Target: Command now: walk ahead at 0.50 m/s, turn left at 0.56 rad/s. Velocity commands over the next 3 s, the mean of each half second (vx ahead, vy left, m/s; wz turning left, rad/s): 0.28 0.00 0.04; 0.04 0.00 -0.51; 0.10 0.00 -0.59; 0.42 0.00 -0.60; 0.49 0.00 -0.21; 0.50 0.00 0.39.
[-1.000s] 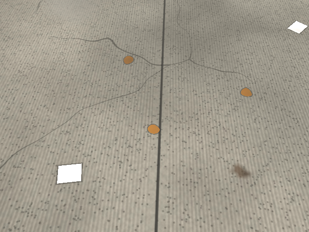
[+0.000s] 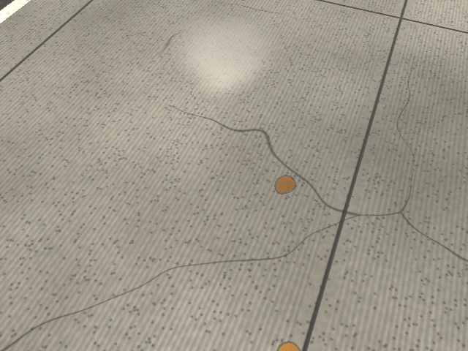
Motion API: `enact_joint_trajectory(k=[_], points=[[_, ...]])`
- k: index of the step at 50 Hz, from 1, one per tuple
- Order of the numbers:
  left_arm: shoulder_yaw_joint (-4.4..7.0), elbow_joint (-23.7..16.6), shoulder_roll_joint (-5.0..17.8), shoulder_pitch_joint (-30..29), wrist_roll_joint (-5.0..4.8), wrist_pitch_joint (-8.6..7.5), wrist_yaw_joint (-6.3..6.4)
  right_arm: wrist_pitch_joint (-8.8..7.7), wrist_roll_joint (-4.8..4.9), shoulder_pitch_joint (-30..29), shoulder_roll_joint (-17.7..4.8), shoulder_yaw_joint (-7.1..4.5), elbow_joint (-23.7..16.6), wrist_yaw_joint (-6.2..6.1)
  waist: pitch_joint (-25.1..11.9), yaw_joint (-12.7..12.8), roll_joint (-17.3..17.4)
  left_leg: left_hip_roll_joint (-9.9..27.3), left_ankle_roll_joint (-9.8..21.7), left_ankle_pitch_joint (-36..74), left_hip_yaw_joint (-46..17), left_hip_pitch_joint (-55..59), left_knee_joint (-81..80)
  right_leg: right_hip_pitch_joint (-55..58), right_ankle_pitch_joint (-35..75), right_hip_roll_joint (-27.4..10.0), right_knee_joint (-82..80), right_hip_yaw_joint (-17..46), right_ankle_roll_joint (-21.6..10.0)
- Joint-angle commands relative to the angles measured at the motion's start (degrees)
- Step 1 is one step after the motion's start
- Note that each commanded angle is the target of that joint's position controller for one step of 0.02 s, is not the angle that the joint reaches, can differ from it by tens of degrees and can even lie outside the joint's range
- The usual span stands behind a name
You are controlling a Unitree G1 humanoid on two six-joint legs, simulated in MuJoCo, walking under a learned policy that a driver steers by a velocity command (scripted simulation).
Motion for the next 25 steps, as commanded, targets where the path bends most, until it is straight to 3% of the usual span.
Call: enact_joint_trajectory(k=[1,2,3,4,5,6,7,11,13,15,18,22,24,25], points=[[1.92,-4.9,11.2,-3.9,0.1,-0.25,0.4,0.03,0.24,21.1,-15.1,-6.11,1.3,-1.55,-11.9,-13.7,0.0,-0.9,6.4,-1.4,-6.9,34.2,-6.0,-17.9,50.7,-9.2,35.6,2.7,-4.0],[-0.91,-7.9,1.2,1.2,2.15,-2.0,-0.69,-0.48,0.44,19.4,-20.7,-6.56,1.1,-1.98,-15.6,-5.6,14.5,13.3,16.6,-6.5,-38.8,51.7,-10.6,-43.7,-5.4,2.9,55.2,9.0,-0.7],[-0.61,-9.6,5.0,-4.5,-0.56,-4.86,-1.56,-1.25,-0.62,22.2,-16.9,-5.2,-0.3,-1.69,-22.4,-9.1,8.8,17.4,19.0,-12.2,-52.8,55.3,-19.9,-50.8,-8.4,4.9,61.4,22.3,-1.8],[0.01,-11.2,7.3,-10.3,-2.56,-6.15,-1.94,-2.01,-1.06,20.2,-13.2,-4.2,0.1,-1.6,-14.5,-9.7,5.6,15.9,15.4,-7.4,-44.4,50.9,-20.7,-55.9,-2.8,1.9,60.0,23.0,-3.6],[-0.08,-9.9,7.2,-9.3,-2.05,-6.41,-1.67,-2.39,-0.85,15.0,-10.1,-3.2,-0.7,-1.67,-10.0,-6.5,1.2,14.2,12.7,3.3,-34.7,41.7,-19.6,-52.8,2.6,-1.4,54.9,22.5,-4.3],[0.46,-8.1,7.7,-8.0,-0.58,-5.77,-1.16,-2.47,-1.06,9.6,-7.4,-2.25,-2.0,-1.75,-7.0,-3.9,-0.9,12.2,10.6,16.0,-26.4,32.4,-19.1,-47.4,5.1,-3.7,50.7,21.6,-3.8],[0.92,-7.2,8.2,-6.0,-0.07,-4.68,-1.09,-2.57,-1.64,7.3,-5.8,-1.57,-2.7,-2.03,-6.6,-2.1,-0.4,10.9,9.5,24.4,-21.6,26.8,-19.6,-42.3,5.9,-5.0,48.7,21.7,-3.3],[0.38,-6.2,4.7,-4.5,0.64,-1.54,-0.75,-3.38,-2.35,8.3,-8.1,-1.49,-0.4,-2.97,-5.1,-0.1,1.0,8.3,7.5,41.7,-10.4,19.2,-21.8,-37.7,12.7,-4.3,39.3,19.7,-1.5],[-0.12,-6.8,3.9,-6.7,0.73,-1.22,-0.83,-3.24,-2.45,7.6,-8.0,-1.2,0.3,-3.7,-4.8,-0.6,2.4,6.1,5.2,41.4,-5.2,19.0,-22.2,-36.9,20.5,-3.5,30.3,19.0,-1.5],[-0.56,-7.5,3.5,-10.3,0.47,-1.31,-1.37,-3.0,-2.6,8.1,-8.2,-1.0,1.0,-4.29,-5.0,-2.6,3.1,5.1,2.9,38.9,-2.2,20.8,-22.5,-35.2,28.7,-2.0,21.6,18.1,-2.1],[-0.45,-9.1,4.9,-13.6,0.09,-1.26,-2.32,-2.27,-2.63,8.7,-9.5,-1.1,2.3,-5.12,-4.9,-4.2,3.9,7.3,2.3,36.5,-1.7,26.3,-21.4,-36.4,31.5,-0.5,16.2,18.1,-2.6],[-0.01,-11.1,6.2,-14.1,0.68,-1.12,-4.01,-0.01,-1.79,7.2,-9.7,-1.3,2.4,-6.24,-3.5,-3.6,4.2,10.9,2.7,38.3,-2.7,32.5,-14.5,-40.0,20.6,0.8,14.2,16.9,-4.4],[0.64,-10.5,7.2,-9.0,0.76,-1.25,-4.67,1.05,-1.01,5.2,-10.3,-1.54,1.2,-7.0,-5.2,-1.0,4.2,10.2,1.2,44.5,-2.0,32.4,-5.6,-34.7,18.2,3.5,10.5,14.5,-6.4],[1.55,-9.7,9.2,-3.9,0.9,-1.49,-4.52,1.36,-0.85,5.4,-10.4,-1.55,0.8,-7.26,-7.9,1.6,1.9,7.1,-1.6,42.5,-0.1,30.1,3.3,-26.6,28.2,4.4,4.8,15.6,-8.5]])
